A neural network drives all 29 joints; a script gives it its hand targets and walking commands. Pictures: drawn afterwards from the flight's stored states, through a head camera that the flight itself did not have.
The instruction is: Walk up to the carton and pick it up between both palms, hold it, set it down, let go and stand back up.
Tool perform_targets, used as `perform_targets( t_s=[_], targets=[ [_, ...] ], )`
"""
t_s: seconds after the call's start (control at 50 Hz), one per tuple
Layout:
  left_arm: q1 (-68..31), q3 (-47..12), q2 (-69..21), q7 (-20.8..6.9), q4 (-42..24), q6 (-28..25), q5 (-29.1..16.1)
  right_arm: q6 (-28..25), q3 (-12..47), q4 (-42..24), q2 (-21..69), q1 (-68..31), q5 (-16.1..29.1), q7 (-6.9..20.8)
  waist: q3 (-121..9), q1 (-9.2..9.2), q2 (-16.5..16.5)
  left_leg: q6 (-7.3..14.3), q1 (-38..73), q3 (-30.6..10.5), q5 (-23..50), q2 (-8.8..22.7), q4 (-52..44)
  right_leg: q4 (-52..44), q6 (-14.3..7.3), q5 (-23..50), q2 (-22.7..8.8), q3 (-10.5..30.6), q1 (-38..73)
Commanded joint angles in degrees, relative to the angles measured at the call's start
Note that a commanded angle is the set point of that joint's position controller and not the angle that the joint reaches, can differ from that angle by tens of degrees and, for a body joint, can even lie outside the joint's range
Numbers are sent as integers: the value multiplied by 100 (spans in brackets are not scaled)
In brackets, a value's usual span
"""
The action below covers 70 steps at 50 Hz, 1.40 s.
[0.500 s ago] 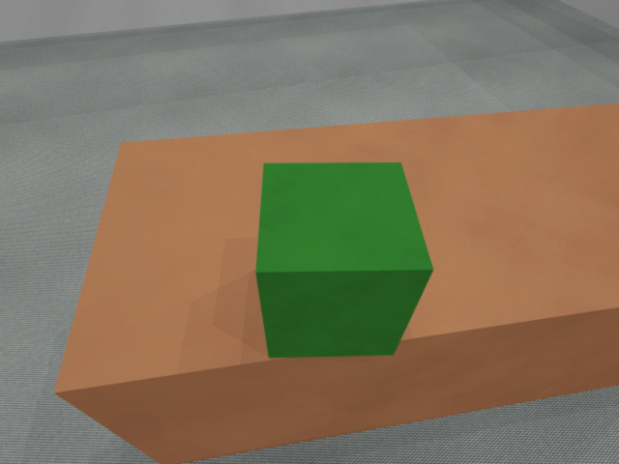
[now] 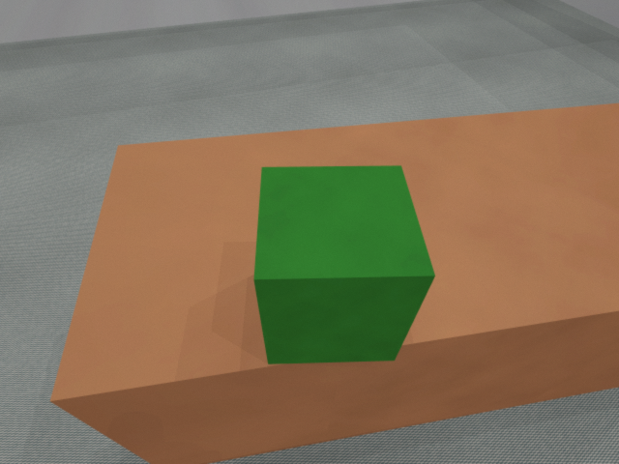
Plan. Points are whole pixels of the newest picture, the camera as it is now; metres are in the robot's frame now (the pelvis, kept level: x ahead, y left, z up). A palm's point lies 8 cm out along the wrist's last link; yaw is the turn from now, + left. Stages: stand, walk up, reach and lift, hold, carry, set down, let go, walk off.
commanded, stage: walk up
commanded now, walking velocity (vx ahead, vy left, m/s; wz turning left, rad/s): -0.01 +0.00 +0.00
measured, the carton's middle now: (331, 269) +0.40 -0.04 -0.01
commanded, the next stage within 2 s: none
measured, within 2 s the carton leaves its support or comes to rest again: neither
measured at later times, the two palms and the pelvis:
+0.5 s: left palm out of the picture -0.06 +0.17 -0.15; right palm out of the picture -0.07 -0.20 -0.15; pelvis +0.00 -0.01 +0.00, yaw +0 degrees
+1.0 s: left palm out of the picture -0.06 +0.16 -0.15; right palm out of the picture -0.07 -0.21 -0.15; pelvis +0.00 -0.02 +0.00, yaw +1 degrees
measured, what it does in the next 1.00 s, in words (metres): stands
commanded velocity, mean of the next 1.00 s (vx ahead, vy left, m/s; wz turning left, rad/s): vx -0.01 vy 0.00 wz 0.00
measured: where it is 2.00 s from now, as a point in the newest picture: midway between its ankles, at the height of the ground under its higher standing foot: outside the picture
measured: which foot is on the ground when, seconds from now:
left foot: down 0.00-1.00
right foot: down 0.00-1.00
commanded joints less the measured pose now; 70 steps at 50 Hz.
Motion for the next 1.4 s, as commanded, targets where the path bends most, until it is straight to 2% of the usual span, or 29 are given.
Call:
perform_targets(
  t_s=[0.0, 0.02, 0.04, 0.06, 0.08, 0.16, 0.22, 0.26, 0.32, 0.36, 0.38, 0.42, 0.48, 0.52, 0.56, 0.58, 0.6, 0.72, 0.76, 0.86, 0.92, 0.94, 0.96, 1.02, 1.06, 1.14, 1.24, 1.3, 1.38],
  targets=[
    [667, 15, 240, 19, 57, 6, -7, 1, -77, 65, -478, 795, 5, -17, 740, -19, 14, -612, -108, -1099, 3001, 1547, -262, -213, -207, 756, -385, 310, -578],
    [678, 19, 243, 8, 43, -2, -11, 0, -47, 89, -450, 830, -7, -18, 647, -8, -69, -619, -43, -1026, 3004, 1539, -266, -203, -236, 859, -407, 284, -541],
    [660, 18, 271, 11, 10, -5, -7, 2, -51, 93, -422, 801, 12, -14, 704, 4, 162, -634, -57, -1008, 3260, 1536, -215, -181, -222, 860, -410, 295, -572],
    [633, 36, 299, 18, -1, -8, 0, 8, -35, 129, -379, 781, 24, -15, 696, 34, 34, -597, -108, -1021, 3214, 1536, -242, -160, -235, 906, -431, 271, -521],
    [644, 37, 311, 19, 50, -5, -13, 4, -24, 103, -386, 807, 22, -21, 644, -22, -29, -652, 6, -1062, 3135, 1535, -261, -169, -223, 846, -414, 289, -563],
    [737, 10, 165, 8, 57, -9, 6, 3, -52, 78, -452, 657, 0, -6, 712, 55, -23, -536, -204, -983, 2606, 1456, -265, -263, -251, 972, -470, 335, -466],
    [694, 63, 373, 11, 78, -32, 3, -35, -16, 104, -428, 720, 13, -8, 509, 17, -148, -550, -3, -1082, 3003, 1507, -205, -245, -255, 1047, -448, 370, -403],
    [715, 26, 269, 2, 55, -42, 1, -29, -51, 115, -473, 717, 22, -15, 517, 32, 99, -546, -3, -1006, 2977, 1468, -194, -250, -257, 994, -455, 339, -453],
    [664, 39, 293, 13, 61, -34, -8, -27, -41, 137, -481, 782, -3, -26, 509, -49, -108, -575, 115, -1083, 3381, 1549, -157, -179, -261, 955, -420, 291, -457],
    [726, 3, 154, 7, 88, -32, 15, -7, -44, 102, -419, 672, 15, -24, 654, 15, 132, -584, 31, -952, 3112, 1500, -164, -270, -296, 958, -461, 345, -587],
    [705, 27, 234, 8, 57, -15, 12, 10, -27, 128, -398, 694, 14, -24, 699, 3, -36, -566, -65, -1025, 2799, 1476, -207, -268, -286, 880, -436, 336, -535],
    [673, 38, 214, 3, 46, -6, 18, 5, -18, 155, -409, 726, -9, -17, 746, -21, 115, -591, -178, -1045, 2960, 1518, -273, -235, -267, 873, -454, 308, -447],
    [729, 20, 204, -4, 51, -23, 25, -13, -19, 103, -432, 594, 11, -17, 724, 29, -105, -513, -171, -1008, 2787, 1498, -193, -325, -307, 1023, -461, 371, -444],
    [718, 31, 237, 0, 36, -44, 26, -35, -30, 102, -444, 609, 8, -12, 616, 34, 11, -500, -172, -962, 2889, 1448, -175, -291, -313, 1247, -510, 379, -327],
    [715, 57, 323, 12, 41, -39, -1, -39, -24, 179, -489, 738, 31, -17, 601, 7, -108, -563, -98, -1032, 3160, 1495, -176, -201, -338, 1187, -487, 349, -348],
    [719, 43, 244, 2, 50, -45, -5, -33, -19, 172, -502, 699, 27, -21, 542, 34, 31, -567, -20, -1016, 3132, 1488, -184, -249, -322, 1102, -479, 366, -356],
    [735, 44, 203, 10, 59, -44, 23, -28, -42, 187, -504, 690, 6, -22, 539, 26, -99, -553, -38, -1022, 2955, 1504, -186, -276, -298, 1039, -465, 321, -366],
    [672, 54, 278, -6, 12, -37, 45, -22, 9, 180, -398, 631, -1, -19, 671, 19, 22, -442, -209, -984, 2675, 1452, -158, -339, -350, 1232, -532, 388, -333],
    [687, 65, 277, -1, 55, -24, 25, -25, -6, 169, -462, 621, 11, -17, 680, 24, -120, -474, -217, -1039, 2478, 1453, -228, -352, -321, 1031, -490, 368, -347],
    [657, 69, 242, -13, 33, -59, 19, -43, -2, 174, -454, 653, 11, -16, 469, -27, -154, -504, -40, -974, 2938, 1479, -127, -294, -334, 1328, -527, 384, -314],
    [671, 60, 275, -6, 49, -48, 23, -47, -9, 160, -502, 523, 12, -18, 530, 45, 17, -484, -77, -1014, 2849, 1460, -160, -342, -358, 1242, -506, 392, -271],
    [633, 58, 299, -5, 44, -52, 50, -51, 17, 183, -451, 535, 10, -16, 536, -5, 58, -495, -63, -993, 2950, 1488, -117, -332, -362, 1337, -526, 394, -238],
    [629, 83, 333, -10, 15, -59, 31, -54, 23, 190, -433, 594, 19, -26, 465, 20, -68, -487, -1, -982, 3029, 1460, -88, -328, -358, 1389, -525, 363, -260],
    [710, 49, 238, -17, 67, -36, 36, -35, 17, 157, -459, 504, -6, -5, 634, 55, -106, -380, -198, -979, 2395, 1461, -145, -453, -364, 1189, -513, 403, -337],
    [628, 63, 294, -14, 68, -24, 46, -29, 38, 183, -457, 541, -1, -7, 787, 29, -43, -430, -291, -986, 2337, 1433, -187, -444, -387, 1245, -533, 428, -314],
    [638, 77, 279, -18, 51, -19, 9, -47, 27, 201, -451, 561, 22, -17, 581, 45, -50, -508, -142, -1035, 2441, 1457, -227, -391, -358, 1118, -472, 393, -286],
    [640, 103, 287, -13, 51, -49, 9, -61, 40, 218, -464, 587, 10, -32, 511, 25, 17, -526, -70, -1047, 3148, 1534, -151, -369, -365, 1209, -478, 380, -225],
    [660, 81, 230, -22, 62, -36, 21, -44, 16, 174, -483, 424, 3, -36, 654, 73, -90, -471, -101, -971, 2668, 1461, -173, -426, -352, 1246, -497, 386, -333],
    [682, 97, 277, -14, 96, -39, 29, -64, 4, 201, -490, 543, 3, -23, 494, 60, -58, -476, -85, -1034, 2794, 1481, -154, -415, -328, 1234, -490, 372, -185]
  ],
)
